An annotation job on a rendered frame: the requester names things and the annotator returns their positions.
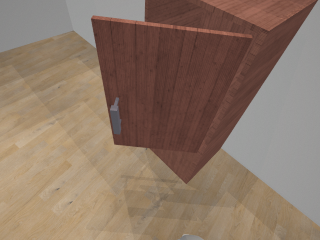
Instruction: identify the cupboard door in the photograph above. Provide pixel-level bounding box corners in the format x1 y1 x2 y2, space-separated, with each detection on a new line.
91 15 253 153

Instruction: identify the handle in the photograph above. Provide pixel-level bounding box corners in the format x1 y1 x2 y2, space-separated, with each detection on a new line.
110 97 122 135

